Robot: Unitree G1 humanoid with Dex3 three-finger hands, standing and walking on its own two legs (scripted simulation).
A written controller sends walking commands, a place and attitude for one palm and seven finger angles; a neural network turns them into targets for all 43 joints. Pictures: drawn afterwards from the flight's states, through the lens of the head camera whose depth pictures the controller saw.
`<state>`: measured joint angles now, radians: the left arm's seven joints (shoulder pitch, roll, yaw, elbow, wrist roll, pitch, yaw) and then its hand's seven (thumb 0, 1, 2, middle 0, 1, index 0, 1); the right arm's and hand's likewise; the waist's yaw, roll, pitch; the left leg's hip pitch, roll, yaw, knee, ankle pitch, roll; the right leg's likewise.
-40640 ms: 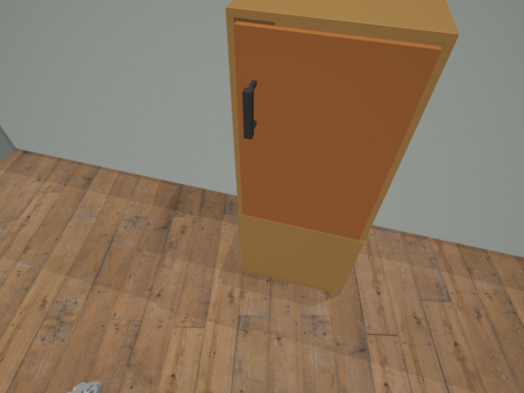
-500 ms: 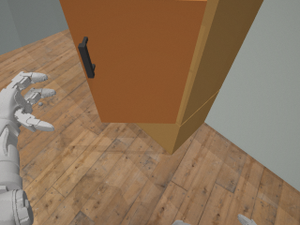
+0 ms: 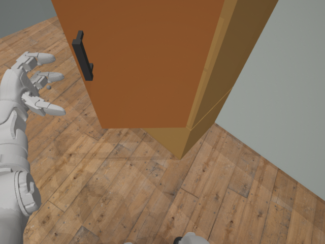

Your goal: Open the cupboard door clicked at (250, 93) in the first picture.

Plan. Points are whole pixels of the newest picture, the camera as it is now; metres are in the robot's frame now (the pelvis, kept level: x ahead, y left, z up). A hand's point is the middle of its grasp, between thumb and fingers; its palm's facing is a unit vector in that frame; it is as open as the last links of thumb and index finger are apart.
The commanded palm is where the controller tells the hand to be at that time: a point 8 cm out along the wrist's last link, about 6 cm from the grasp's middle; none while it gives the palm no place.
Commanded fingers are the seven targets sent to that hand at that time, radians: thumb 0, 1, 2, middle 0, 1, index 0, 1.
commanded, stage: move the hooked fingers beside the handle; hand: left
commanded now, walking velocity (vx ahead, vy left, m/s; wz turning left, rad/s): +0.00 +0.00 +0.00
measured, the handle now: (84, 56) +0.57 +0.20 +0.10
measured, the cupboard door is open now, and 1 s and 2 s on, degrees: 45 45 45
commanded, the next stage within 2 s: slide the fingers in behind the handle in 1.30 s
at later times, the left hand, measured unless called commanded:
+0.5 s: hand (59, 65) +0.52 +0.25 +0.11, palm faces +0.01 -1.00 -0.01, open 14.0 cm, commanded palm +0.50 +0.30 +0.10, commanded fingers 0.00 -0.50 0.30 -0.30 -1.20 -0.30 -1.20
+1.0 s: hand (57, 68) +0.52 +0.26 +0.10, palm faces +0.00 -1.00 -0.01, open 14.0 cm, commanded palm +0.50 +0.30 +0.10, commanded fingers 0.00 -0.50 0.30 -0.30 -1.20 -0.30 -1.20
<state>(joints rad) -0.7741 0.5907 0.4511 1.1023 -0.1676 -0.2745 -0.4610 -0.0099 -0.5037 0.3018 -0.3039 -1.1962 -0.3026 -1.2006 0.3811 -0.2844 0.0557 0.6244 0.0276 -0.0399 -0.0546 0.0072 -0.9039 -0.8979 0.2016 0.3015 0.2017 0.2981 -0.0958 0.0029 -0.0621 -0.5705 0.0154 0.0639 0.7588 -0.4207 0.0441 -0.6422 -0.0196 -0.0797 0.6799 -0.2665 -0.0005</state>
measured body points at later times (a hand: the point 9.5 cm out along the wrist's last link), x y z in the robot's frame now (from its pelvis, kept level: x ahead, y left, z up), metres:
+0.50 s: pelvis +0.01 +0.00 -0.01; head +0.13 +0.02 +0.42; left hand +0.51 +0.31 +0.11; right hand -0.01 -0.28 -0.11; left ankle -0.03 +0.08 -0.71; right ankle +0.03 -0.13 -0.71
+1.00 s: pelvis +0.02 +0.00 -0.01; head +0.14 +0.03 +0.42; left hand +0.51 +0.31 +0.11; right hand +0.01 -0.27 -0.11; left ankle -0.03 +0.08 -0.71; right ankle +0.03 -0.13 -0.71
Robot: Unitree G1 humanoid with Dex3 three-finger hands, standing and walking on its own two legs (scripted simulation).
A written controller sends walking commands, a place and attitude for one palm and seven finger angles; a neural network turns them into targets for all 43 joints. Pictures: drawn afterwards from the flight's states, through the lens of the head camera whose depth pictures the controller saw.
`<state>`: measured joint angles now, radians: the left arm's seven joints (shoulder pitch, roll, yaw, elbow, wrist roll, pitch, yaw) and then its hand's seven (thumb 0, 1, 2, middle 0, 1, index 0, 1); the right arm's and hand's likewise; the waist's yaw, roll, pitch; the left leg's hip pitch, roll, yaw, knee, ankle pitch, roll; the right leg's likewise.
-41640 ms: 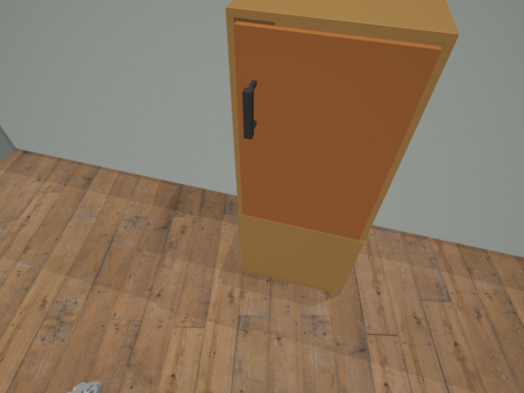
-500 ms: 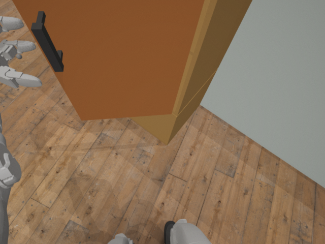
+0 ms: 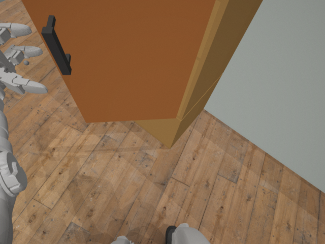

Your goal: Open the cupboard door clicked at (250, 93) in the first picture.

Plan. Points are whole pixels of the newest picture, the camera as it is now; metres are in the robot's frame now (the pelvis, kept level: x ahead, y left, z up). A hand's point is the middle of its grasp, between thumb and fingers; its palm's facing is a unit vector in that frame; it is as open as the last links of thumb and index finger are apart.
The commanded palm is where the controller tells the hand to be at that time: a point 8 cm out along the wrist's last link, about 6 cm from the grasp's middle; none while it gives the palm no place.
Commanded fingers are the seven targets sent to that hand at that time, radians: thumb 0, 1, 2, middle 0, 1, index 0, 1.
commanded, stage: move the hooked fingers beside the handle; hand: left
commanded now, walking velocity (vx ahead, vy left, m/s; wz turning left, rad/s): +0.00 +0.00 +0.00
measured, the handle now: (59, 47) +0.55 +0.21 +0.11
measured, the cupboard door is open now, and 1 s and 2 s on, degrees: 45 45 45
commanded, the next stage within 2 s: slide the fingers in behind the handle in 0.30 s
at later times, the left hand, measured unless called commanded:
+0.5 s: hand (33, 64) +0.49 +0.25 +0.11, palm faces +0.02 -1.00 -0.02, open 14.0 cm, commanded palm +0.47 +0.29 +0.11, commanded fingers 0.00 -0.50 0.30 -0.30 -1.20 -0.30 -1.20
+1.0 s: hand (47, 63) +0.50 +0.23 +0.11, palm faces +0.00 -1.00 +0.00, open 14.0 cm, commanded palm +0.47 +0.26 +0.11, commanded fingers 0.00 -0.50 0.30 -0.30 -1.20 -0.30 -1.20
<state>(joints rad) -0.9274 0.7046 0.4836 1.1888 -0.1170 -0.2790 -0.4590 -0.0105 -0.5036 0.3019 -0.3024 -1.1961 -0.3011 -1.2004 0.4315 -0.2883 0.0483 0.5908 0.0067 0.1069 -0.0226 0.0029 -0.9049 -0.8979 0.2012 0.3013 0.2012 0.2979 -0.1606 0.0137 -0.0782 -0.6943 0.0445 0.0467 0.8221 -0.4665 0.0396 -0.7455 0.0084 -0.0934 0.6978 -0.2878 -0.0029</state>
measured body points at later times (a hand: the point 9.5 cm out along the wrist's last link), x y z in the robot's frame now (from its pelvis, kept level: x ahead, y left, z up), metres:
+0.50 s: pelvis -0.01 +0.00 +0.00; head +0.11 +0.02 +0.43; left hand +0.48 +0.30 +0.11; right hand -0.02 -0.27 -0.11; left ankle -0.05 +0.08 -0.70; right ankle +0.02 -0.13 -0.70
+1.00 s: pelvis -0.01 +0.00 +0.00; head +0.11 +0.02 +0.43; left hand +0.49 +0.28 +0.11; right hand -0.02 -0.27 -0.11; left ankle -0.05 +0.08 -0.70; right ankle +0.02 -0.13 -0.70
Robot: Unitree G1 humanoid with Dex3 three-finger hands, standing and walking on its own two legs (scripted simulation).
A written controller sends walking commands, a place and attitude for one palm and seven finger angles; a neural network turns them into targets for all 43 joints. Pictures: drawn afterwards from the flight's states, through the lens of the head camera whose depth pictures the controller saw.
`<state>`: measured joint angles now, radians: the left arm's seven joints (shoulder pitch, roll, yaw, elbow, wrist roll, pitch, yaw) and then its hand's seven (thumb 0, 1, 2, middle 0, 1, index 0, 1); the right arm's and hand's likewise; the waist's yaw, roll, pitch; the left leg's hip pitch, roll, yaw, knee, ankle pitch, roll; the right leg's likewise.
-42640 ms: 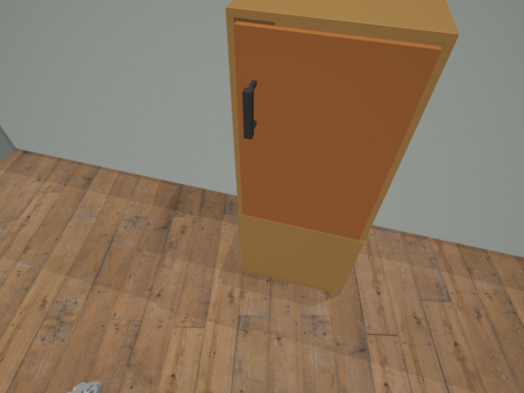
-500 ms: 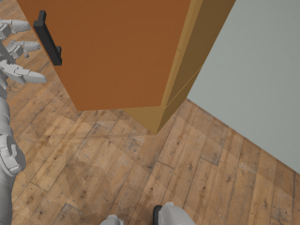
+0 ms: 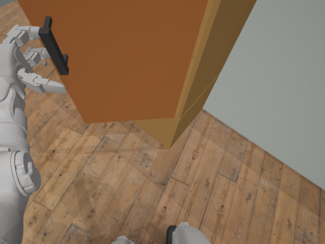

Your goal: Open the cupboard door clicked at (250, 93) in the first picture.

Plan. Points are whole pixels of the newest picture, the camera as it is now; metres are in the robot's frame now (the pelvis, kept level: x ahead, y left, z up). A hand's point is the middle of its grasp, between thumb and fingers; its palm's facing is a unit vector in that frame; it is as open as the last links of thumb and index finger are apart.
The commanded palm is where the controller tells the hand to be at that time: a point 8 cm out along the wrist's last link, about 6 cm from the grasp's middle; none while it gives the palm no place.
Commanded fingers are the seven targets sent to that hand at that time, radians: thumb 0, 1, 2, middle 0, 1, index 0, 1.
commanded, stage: slide the fingers in behind the handle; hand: left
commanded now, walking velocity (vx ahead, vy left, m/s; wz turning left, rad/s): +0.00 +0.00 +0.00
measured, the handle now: (56, 47) +0.56 +0.21 +0.11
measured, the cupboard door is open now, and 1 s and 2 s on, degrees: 45 45 45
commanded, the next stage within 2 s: close the thumb around the handle in 1.00 s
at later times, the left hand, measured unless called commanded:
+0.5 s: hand (62, 63) +0.51 +0.19 +0.11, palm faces +0.01 -1.00 -0.01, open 13.9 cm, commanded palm +0.48 +0.23 +0.11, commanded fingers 0.00 -0.50 0.30 -0.30 -1.20 -0.30 -1.20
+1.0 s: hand (66, 64) +0.50 +0.18 +0.11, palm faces +0.03 -1.00 -0.02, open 14.1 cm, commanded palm +0.48 +0.22 +0.11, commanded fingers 0.00 -0.50 0.30 -0.30 -1.20 -0.30 -1.20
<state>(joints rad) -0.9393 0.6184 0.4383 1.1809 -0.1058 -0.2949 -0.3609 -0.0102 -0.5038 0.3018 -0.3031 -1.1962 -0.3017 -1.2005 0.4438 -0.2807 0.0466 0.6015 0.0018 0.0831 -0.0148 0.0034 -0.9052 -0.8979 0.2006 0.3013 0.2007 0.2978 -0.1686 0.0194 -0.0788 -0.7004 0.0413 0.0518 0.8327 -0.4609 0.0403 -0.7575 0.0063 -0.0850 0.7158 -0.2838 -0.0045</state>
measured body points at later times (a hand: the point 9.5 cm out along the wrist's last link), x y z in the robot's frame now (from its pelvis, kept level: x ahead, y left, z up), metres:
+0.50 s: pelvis +0.00 -0.01 +0.00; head +0.11 +0.01 +0.44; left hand +0.50 +0.25 +0.11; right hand -0.01 -0.27 -0.11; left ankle -0.04 +0.08 -0.70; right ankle +0.03 -0.12 -0.70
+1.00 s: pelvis -0.01 -0.01 +0.00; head +0.11 +0.00 +0.44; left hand +0.50 +0.24 +0.11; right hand -0.01 -0.27 -0.11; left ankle -0.04 +0.08 -0.70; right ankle +0.03 -0.12 -0.70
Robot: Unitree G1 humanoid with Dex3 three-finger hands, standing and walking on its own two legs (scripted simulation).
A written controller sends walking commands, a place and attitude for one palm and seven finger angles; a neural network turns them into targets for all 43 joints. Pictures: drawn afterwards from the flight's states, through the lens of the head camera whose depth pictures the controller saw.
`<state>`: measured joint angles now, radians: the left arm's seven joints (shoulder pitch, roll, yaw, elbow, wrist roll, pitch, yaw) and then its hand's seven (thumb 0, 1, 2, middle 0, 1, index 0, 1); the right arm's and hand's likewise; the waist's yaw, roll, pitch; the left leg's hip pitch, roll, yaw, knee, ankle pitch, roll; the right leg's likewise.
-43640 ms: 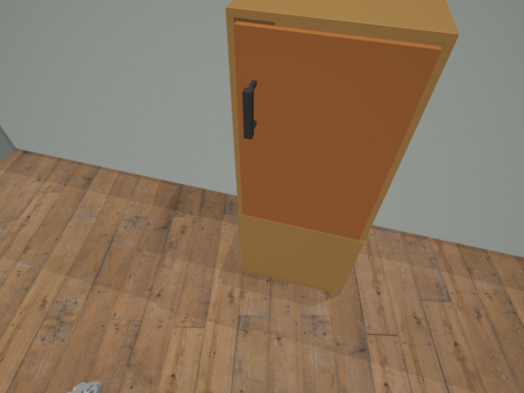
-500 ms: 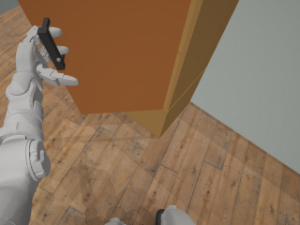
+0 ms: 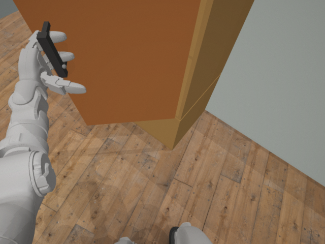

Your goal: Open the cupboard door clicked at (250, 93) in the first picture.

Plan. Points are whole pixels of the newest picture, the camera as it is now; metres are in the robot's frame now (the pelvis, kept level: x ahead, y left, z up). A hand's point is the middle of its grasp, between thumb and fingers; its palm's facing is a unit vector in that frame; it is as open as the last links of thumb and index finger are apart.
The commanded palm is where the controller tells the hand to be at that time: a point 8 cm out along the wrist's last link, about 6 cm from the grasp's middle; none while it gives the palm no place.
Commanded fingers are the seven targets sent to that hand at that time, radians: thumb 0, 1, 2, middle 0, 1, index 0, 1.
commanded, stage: close the thumb around the handle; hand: left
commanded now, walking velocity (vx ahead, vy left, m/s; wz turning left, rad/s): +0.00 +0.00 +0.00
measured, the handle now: (55, 51) +0.56 +0.22 +0.11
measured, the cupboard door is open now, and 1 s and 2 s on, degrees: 45 45 87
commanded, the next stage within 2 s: pull the door open along its arc in 0.80 s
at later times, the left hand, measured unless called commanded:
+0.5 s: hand (64, 66) +0.51 +0.19 +0.11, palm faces +0.04 -1.00 -0.02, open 9.7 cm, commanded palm +0.48 +0.23 +0.11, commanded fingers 0.00 0.68 0.80 -0.38 -1.33 -0.38 -1.33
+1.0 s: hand (63, 66) +0.51 +0.19 +0.11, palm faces +0.02 -1.00 -0.02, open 5.5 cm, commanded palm +0.47 +0.24 +0.11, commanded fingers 0.00 0.90 0.90 -0.40 -1.35 -0.40 -1.35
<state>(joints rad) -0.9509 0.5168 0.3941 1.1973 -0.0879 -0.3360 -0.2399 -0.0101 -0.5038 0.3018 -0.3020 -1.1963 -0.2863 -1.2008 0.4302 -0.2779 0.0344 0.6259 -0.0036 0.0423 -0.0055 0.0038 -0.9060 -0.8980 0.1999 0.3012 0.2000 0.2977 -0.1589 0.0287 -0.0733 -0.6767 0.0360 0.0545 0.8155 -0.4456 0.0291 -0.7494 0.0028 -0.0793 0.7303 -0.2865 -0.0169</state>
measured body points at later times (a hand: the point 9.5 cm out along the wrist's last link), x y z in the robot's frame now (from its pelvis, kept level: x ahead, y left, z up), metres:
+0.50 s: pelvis +0.00 +0.00 +0.00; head +0.11 +0.01 +0.44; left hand +0.50 +0.25 +0.11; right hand -0.01 -0.26 -0.12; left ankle -0.04 +0.09 -0.70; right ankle +0.03 -0.11 -0.70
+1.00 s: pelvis +0.00 +0.00 +0.00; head +0.11 +0.01 +0.43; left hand +0.51 +0.25 +0.11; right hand +0.00 -0.27 -0.11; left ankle -0.04 +0.09 -0.70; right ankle +0.03 -0.11 -0.70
